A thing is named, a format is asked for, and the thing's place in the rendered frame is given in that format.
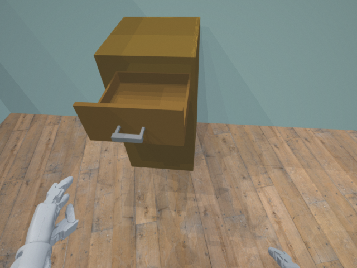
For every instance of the right robot hand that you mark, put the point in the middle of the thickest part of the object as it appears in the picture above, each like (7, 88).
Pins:
(282, 258)

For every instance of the left robot hand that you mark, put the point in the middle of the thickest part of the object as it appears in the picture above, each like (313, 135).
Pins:
(42, 225)

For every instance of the drawer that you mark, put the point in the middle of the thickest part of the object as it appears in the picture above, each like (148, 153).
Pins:
(133, 99)

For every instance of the handle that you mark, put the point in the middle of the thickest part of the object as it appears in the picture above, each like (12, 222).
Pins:
(122, 137)

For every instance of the left robot forearm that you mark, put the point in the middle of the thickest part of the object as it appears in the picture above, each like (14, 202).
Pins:
(33, 255)

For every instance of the cabinet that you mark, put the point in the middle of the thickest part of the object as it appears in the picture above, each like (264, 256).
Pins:
(156, 44)

